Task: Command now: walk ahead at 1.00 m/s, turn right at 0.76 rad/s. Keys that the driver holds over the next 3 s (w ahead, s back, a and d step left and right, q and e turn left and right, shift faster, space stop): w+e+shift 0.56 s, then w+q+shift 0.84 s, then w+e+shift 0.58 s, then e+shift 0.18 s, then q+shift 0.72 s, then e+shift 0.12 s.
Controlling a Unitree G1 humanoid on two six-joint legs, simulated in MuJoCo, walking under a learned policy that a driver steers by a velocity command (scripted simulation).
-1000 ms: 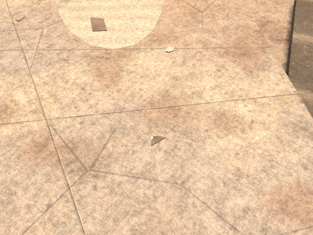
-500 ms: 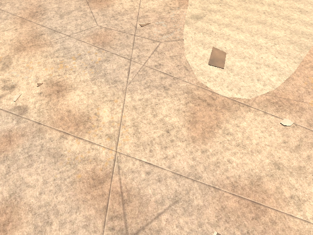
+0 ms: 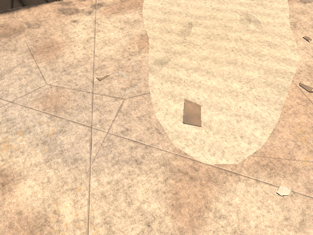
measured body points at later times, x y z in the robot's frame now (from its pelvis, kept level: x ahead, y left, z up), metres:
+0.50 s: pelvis +0.46 -0.07 +0.00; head +0.49 -0.08 +0.45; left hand +0.55 +0.21 -0.12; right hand +0.62 -0.36 -0.05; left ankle +0.73 +0.03 -0.67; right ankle +0.33 -0.05 -0.74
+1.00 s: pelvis +0.87 -0.24 -0.01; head +0.89 -0.25 +0.44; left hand +1.22 -0.23 -0.03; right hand +0.64 -0.42 -0.13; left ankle +0.79 -0.04 -0.73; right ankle +0.92 -0.41 -0.73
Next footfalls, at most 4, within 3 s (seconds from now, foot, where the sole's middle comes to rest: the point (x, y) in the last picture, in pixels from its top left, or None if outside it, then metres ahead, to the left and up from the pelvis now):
0.18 right None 0.37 -0.06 -0.77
0.60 left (170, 169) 0.82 -0.06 -0.77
1.00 right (239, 144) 0.96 -0.43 -0.77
1.44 left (207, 83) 1.43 -0.33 -0.77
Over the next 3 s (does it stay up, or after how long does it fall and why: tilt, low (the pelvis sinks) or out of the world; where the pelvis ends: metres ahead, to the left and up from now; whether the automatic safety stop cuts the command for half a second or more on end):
stays up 2.13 -0.57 0.01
